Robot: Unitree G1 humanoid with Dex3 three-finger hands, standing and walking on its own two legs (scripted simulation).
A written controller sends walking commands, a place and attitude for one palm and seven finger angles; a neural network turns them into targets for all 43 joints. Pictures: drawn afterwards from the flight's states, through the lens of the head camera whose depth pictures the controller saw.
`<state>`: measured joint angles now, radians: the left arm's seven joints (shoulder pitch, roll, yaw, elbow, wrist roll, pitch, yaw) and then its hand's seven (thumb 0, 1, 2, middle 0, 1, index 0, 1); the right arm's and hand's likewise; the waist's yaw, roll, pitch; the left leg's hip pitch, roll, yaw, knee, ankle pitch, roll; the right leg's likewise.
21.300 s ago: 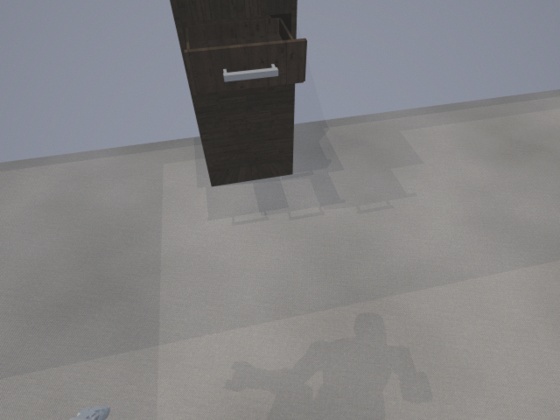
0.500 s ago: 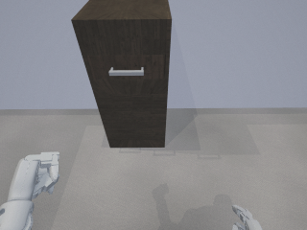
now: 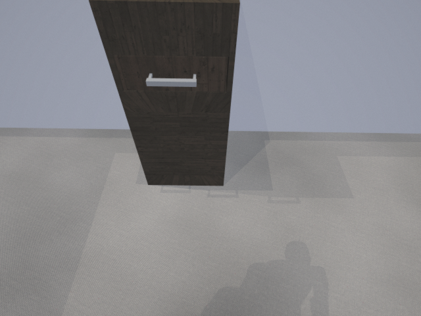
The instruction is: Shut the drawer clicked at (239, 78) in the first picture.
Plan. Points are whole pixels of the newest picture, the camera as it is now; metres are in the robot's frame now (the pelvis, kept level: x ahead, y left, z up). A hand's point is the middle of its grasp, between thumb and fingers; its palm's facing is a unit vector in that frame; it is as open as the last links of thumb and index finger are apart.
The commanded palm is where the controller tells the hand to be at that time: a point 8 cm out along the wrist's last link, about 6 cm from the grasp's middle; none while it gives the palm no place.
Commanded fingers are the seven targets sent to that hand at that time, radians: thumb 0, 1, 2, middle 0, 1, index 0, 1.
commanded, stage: let the arm hang, fingers relaxed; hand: left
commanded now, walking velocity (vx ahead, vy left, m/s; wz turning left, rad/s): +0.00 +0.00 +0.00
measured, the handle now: (172, 79) +0.85 +0.20 -0.05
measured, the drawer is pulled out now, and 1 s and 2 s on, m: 0.00 0.00 0.00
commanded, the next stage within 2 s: look to check the result in 0.52 s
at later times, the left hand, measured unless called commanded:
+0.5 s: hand out of the picture +0.04 +0.16 -0.17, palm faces +0.00 -0.98 -0.21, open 7.3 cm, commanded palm none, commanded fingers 0.00 0.90 0.90 -0.20 -0.30 -0.20 -0.30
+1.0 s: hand out of the picture +0.02 +0.16 -0.17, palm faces +0.01 -0.98 -0.22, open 7.4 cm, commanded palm none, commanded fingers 0.00 0.90 0.90 -0.20 -0.30 -0.20 -0.30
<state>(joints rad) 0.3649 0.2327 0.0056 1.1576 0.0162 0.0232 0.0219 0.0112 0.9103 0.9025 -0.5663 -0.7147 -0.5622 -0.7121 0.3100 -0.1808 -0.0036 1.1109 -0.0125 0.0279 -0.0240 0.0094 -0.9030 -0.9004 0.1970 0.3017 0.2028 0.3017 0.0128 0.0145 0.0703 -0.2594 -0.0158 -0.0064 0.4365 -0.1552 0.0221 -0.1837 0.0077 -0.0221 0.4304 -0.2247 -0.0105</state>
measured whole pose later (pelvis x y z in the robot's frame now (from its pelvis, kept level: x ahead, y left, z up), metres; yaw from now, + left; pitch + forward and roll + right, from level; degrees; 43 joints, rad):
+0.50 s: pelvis +0.01 -0.02 +0.00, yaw -1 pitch -2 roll +0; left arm 0.22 0.16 0.01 1.12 0.02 -0.01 0.03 0.01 0.92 0.90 -0.21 -0.30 -0.20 -0.30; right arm 0.27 -0.16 -0.01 1.13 -0.02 0.01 -0.03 0.01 -0.91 -0.90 0.20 0.30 0.20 0.30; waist -0.01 0.02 0.05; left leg -0.22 0.00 -0.01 0.42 -0.16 0.00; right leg -0.16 0.03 -0.02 0.43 -0.24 -0.03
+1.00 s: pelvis +0.02 -0.02 +0.00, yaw -1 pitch -2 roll +0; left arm 0.25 0.17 0.01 1.15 0.01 0.00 0.03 0.01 0.91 0.90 -0.20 -0.30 -0.20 -0.30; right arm 0.24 -0.16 -0.01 1.14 -0.01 0.01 -0.03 0.01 -0.90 -0.90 0.20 0.30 0.20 0.30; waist 0.00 0.01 0.06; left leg -0.20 0.01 -0.01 0.40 -0.17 -0.01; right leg -0.13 0.03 -0.02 0.39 -0.24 -0.04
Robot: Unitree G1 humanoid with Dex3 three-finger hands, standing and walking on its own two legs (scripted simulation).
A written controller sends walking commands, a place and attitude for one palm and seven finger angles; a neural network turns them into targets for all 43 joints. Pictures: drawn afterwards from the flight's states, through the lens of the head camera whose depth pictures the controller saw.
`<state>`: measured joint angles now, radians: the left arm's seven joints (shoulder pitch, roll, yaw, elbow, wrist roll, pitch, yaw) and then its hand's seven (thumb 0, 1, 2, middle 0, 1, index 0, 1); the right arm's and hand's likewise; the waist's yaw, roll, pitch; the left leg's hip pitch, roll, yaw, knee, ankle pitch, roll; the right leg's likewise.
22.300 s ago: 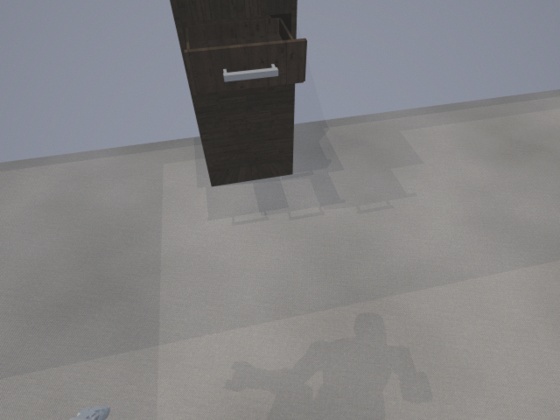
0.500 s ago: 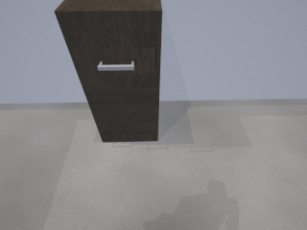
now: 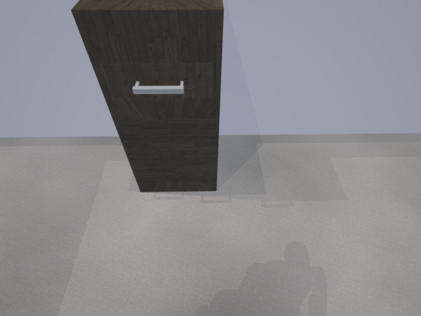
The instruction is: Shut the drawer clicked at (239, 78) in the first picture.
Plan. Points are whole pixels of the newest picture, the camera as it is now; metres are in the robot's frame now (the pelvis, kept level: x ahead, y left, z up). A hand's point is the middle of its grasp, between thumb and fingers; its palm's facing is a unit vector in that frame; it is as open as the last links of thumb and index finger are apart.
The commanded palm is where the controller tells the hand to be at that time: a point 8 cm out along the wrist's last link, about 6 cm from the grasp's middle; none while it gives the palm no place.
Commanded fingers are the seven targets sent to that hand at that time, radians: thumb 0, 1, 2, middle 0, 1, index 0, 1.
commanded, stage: look to check the result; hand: left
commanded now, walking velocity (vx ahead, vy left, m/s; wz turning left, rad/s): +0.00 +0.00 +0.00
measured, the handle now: (159, 86) +0.83 +0.23 -0.05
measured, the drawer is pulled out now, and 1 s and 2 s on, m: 0.00 0.00 0.00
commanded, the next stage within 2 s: stand and wait in 0.12 s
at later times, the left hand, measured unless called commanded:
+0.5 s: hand out of the picture +0.02 +0.19 -0.17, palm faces +0.01 -0.97 -0.23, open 7.4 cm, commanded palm none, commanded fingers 0.00 0.90 0.90 -0.20 -0.30 -0.20 -0.30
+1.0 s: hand out of the picture +0.02 +0.19 -0.17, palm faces +0.01 -0.97 -0.23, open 7.4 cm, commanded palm none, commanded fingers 0.00 0.90 0.90 -0.20 -0.30 -0.20 -0.30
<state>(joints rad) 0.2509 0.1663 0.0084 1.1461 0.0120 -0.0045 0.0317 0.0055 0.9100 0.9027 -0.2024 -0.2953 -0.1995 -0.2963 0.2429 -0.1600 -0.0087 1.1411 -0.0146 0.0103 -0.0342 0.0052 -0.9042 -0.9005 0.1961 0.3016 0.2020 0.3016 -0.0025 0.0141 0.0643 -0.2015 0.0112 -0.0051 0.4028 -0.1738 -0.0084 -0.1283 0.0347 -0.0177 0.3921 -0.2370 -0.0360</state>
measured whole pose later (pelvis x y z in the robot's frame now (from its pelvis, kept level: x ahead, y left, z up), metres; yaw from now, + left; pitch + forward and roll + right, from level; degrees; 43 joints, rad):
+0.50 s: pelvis +0.01 +0.00 +0.00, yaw +0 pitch -1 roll +0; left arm 0.24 0.18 0.01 1.14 0.01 -0.01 0.03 0.01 0.91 0.90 -0.20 -0.30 -0.20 -0.30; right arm 0.24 -0.17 -0.01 1.15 -0.01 0.00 -0.03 0.01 -0.90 -0.90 0.20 0.30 0.20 0.30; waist 0.00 0.01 0.06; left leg -0.18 0.00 0.00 0.38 -0.17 0.00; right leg -0.12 0.02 -0.01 0.38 -0.24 -0.03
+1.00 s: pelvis +0.01 +0.00 +0.00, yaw +0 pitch -2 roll +0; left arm 0.24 0.18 0.01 1.15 0.01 -0.01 0.03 0.01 0.91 0.90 -0.20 -0.30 -0.20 -0.30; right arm 0.23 -0.17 -0.01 1.15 -0.01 0.00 -0.04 0.01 -0.90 -0.90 0.20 0.30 0.20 0.30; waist 0.00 0.02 0.05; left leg -0.17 0.00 0.01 0.37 -0.17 0.00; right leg -0.11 0.03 -0.01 0.38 -0.24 -0.03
